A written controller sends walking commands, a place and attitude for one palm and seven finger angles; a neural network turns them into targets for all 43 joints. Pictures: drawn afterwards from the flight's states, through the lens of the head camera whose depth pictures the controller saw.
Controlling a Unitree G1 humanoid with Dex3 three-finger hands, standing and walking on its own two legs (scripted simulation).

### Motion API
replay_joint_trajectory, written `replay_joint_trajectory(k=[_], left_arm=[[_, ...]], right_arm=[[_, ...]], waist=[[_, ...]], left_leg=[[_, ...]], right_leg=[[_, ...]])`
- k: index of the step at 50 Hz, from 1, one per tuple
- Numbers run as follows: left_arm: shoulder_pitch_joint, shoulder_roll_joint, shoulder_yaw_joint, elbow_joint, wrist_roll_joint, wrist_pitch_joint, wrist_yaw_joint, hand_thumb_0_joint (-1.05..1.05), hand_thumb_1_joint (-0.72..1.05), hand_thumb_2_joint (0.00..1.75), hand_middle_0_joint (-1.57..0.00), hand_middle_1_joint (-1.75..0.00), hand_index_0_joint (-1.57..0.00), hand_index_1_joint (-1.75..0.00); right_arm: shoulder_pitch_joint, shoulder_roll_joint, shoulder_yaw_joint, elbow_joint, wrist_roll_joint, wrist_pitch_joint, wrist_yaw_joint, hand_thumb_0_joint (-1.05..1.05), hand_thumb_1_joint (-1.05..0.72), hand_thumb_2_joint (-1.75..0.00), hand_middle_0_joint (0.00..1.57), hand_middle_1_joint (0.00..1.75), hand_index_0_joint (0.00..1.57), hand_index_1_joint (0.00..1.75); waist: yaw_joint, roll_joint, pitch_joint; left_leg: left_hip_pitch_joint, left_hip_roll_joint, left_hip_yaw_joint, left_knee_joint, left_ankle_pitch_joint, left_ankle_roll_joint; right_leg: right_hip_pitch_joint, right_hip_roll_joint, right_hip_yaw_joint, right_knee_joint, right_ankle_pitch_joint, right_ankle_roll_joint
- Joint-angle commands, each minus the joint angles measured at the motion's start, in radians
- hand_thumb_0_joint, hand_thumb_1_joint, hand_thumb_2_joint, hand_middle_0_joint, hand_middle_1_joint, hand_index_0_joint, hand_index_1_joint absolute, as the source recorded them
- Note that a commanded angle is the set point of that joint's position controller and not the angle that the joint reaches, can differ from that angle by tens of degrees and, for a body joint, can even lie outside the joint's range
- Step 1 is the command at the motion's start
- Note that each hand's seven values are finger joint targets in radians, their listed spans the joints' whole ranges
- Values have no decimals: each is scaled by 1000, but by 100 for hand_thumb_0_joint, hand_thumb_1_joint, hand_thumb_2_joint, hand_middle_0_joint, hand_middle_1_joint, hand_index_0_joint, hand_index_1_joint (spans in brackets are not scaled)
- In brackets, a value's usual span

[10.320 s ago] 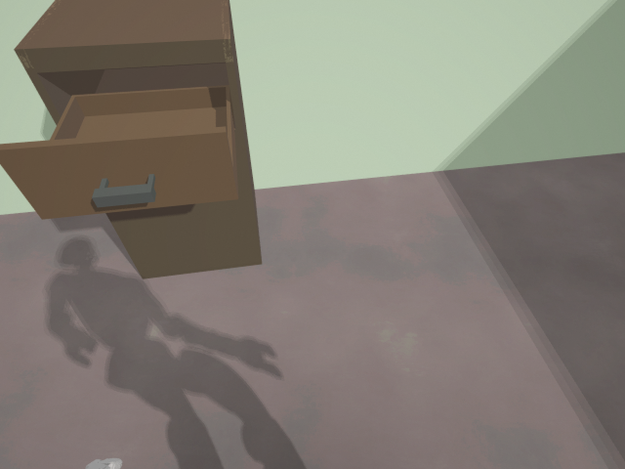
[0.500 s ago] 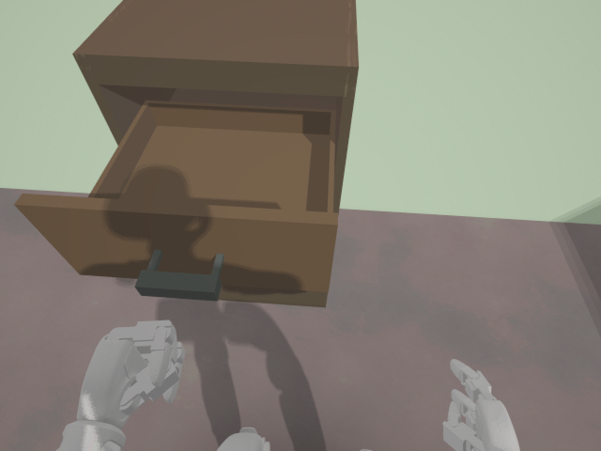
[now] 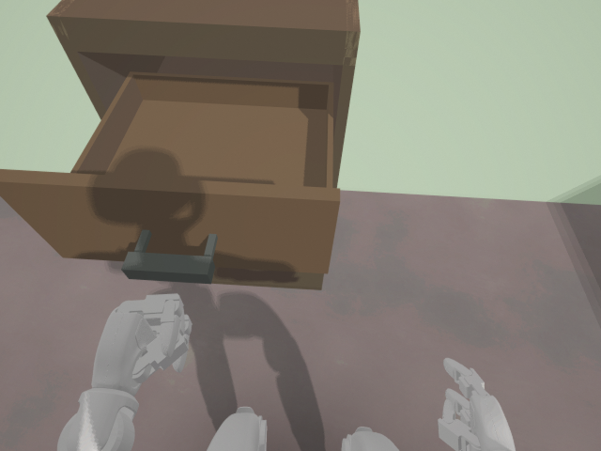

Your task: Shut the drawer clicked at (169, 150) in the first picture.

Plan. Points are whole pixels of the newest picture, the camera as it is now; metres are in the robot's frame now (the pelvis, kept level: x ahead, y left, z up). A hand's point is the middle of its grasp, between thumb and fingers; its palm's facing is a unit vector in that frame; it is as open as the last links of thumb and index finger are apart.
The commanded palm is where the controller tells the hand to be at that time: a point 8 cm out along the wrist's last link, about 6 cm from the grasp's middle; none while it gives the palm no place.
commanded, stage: bring the fist close to the handle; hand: left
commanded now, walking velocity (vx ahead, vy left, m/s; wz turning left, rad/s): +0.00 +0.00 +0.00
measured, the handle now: (174, 253) +0.36 +0.18 +0.05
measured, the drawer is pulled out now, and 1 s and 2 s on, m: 0.28 0.26 0.13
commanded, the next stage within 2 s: push the drawer shut in 0.22 s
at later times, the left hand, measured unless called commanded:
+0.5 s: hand (188, 334) +0.25 +0.14 +0.05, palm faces -0.06 -1.00 -0.06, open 3.2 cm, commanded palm +0.24 +0.20 +0.05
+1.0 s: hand (193, 296) +0.30 +0.15 +0.05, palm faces -0.08 -1.00 -0.05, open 2.8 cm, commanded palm +0.30 +0.20 +0.05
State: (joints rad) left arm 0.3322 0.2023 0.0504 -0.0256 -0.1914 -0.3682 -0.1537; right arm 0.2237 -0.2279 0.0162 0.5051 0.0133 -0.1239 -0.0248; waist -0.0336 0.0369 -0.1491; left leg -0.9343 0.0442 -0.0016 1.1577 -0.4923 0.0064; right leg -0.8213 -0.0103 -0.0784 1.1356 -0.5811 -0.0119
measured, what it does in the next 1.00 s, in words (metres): stands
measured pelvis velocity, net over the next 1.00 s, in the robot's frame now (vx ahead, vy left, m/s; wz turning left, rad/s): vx -0.01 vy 0.00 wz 0.01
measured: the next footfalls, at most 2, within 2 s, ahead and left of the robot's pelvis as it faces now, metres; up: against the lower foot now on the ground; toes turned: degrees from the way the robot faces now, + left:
none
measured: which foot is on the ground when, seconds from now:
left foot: down 0.00-1.00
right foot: down 0.00-1.00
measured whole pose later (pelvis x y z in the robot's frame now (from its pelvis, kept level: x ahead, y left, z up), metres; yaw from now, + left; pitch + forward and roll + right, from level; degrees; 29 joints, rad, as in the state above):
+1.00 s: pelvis -0.01 +0.00 +0.00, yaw +0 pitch +16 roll -2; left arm 0.03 0.23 0.08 0.23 -0.20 -0.38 -0.17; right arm 0.21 -0.26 0.02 0.57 0.02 -0.09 -0.04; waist -0.04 0.04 -0.14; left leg -0.95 0.04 -0.01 1.14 -0.47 0.00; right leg -0.83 -0.01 -0.09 1.13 -0.57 -0.02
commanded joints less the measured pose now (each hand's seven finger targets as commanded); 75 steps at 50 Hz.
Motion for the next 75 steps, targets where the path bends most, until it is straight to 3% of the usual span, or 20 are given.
replay_joint_trajectory(k=[1,7,14,15,19,26,30,42,44,47,51,53,57,61,64,66,69,72,74,75], left_arm=[[-19,72,47,-223,-20,-64,4,0,90,90,-140,-160,-140,-160],[-45,71,24,-223,-6,-73,13,0,90,90,-140,-160,-140,-160],[-12,95,57,-235,1,-76,36,0,90,90,-140,-160,-140,-160],[-15,67,27,-237,1,-74,34,0,90,90,-140,-160,-140,-160],[-90,104,56,-208,6,-72,37,0,90,90,-140,-160,-140,-160],[-191,86,35,-183,-6,-64,15,0,90,90,-140,-160,-140,-160],[-181,110,75,-129,-9,-40,19,0,90,90,-140,-160,-140,-160],[-439,124,94,-4,-16,-69,9,0,90,90,-140,-160,-140,-160],[-501,148,115,18,-15,-73,10,0,90,90,-140,-160,-140,-160],[-554,137,103,40,-18,-68,3,0,90,90,-140,-160,-140,-160],[-648,142,103,112,-19,-51,8,0,90,90,-140,-160,-140,-160],[-699,138,99,134,-15,-53,8,0,90,90,-140,-160,-140,-160],[-731,158,131,195,-14,-54,12,0,90,90,-140,-160,-140,-160],[-796,153,125,250,-7,-59,22,0,90,90,-140,-160,-140,-160],[-810,192,167,279,-1,-70,30,0,90,90,-140,-160,-140,-160],[-856,162,139,297,1,-74,29,0,90,90,-140,-160,-140,-160],[-885,207,179,319,7,-85,35,0,90,90,-140,-160,-140,-160],[-937,178,154,351,10,-91,33,0,90,90,-140,-160,-140,-160],[-940,210,182,381,16,-94,38,0,90,90,-140,-160,-140,-160],[-976,194,166,387,18,-94,37,0,90,90,-140,-160,-140,-160]], right_arm=[[-45,-128,-54,-164,8,-52,-14,0,-90,-90,20,30,20,30],[-39,-135,-55,-169,8,-52,-16,0,-90,-90,20,30,20,30],[-41,-132,-57,-172,5,-46,-15,0,-90,-90,20,30,20,30],[-41,-128,-54,-178,5,-44,-12,0,-90,-90,20,30,20,30],[-38,-138,-53,-163,4,-35,-17,0,-90,-90,20,30,20,30],[-32,-142,-50,-151,6,-44,-19,0,-90,-90,20,30,20,30],[-24,-144,-51,-145,5,-35,-17,0,-90,-90,20,30,20,30],[-28,-152,-51,-93,6,-20,-20,0,-90,-90,20,30,20,30],[-25,-157,-52,-78,5,-19,-25,0,-90,-90,20,30,20,30],[-26,-157,-51,-71,9,-18,-24,0,-90,-90,20,30,20,30],[-23,-161,-47,-56,10,-12,-27,0,-90,-90,20,30,20,30],[-23,-160,-47,-50,12,-12,-28,0,-90,-90,20,30,20,30],[-12,-161,-46,-47,11,-4,-23,0,-90,-90,20,30,20,30],[0,-163,-45,-41,9,6,-17,0,-90,-90,20,30,20,30],[19,-168,-49,-37,6,12,-14,0,-90,-90,20,30,20,30],[21,-164,-48,-32,7,18,-9,0,-90,-90,20,30,20,30],[35,-170,-52,-24,5,25,-9,0,-90,-90,20,30,20,30],[41,-167,-52,-18,5,31,-5,0,-90,-90,20,30,20,30],[54,-174,-54,-14,4,37,-5,0,-90,-90,20,30,20,30],[52,-171,-51,-11,4,39,-4,0,-90,-90,20,30,20,30]], waist=[[-5,-4,-215],[-18,-12,-191],[4,-8,-221],[-5,-7,-219],[-23,-34,-187],[-21,12,-243],[-11,-29,-254],[-41,-16,-220],[-45,-33,-233],[-39,4,-271],[-51,-22,-259],[-50,0,-265],[-38,0,-283],[-51,-21,-263],[-37,-17,-293],[-52,-14,-278],[-47,-5,-301],[-58,1,-295],[-54,-11,-303],[-61,16,-300]], left_leg=[[236,-30,-28,-169,226,18],[228,-26,-37,-168,183,19],[229,-30,-30,-165,215,19],[231,-32,-27,-164,210,20],[197,-29,-28,-147,188,23],[240,-31,-30,-151,217,21],[236,-32,-23,-155,259,21],[215,-32,-20,-149,201,20],[214,-30,-24,-145,199,24],[245,-31,-27,-157,210,21],[235,-29,-30,-163,180,22],[243,-31,-30,-167,167,21],[245,-32,-27,-177,181,18],[241,-29,-29,-183,169,19],[250,-28,-32,-186,197,17],[250,-29,-28,-184,188,17],[255,-27,-29,-183,196,17],[259,-28,-29,-184,195,15],[263,-25,-36,-185,202,15],[265,-26,-34,-185,198,13]], right_leg=[[75,25,23,-192,282,-6],[35,25,17,-190,226,-6],[67,26,24,-184,262,-10],[65,24,25,-187,264,-7],[43,27,32,-190,246,-4],[57,22,33,-190,276,-7],[98,20,37,-194,340,-4],[56,19,53,-210,281,-1],[54,22,55,-209,270,-1],[60,19,50,-207,277,-4],[51,20,55,-224,244,0],[46,20,56,-227,225,-2],[66,21,55,-224,240,-4],[49,24,52,-232,228,-2],[65,27,49,-219,255,-6],[50,25,52,-227,254,-3],[51,28,52,-219,256,-6],[41,28,52,-219,261,-5],[32,32,46,-212,259,-7],[22,30,48,-211,257,-7]])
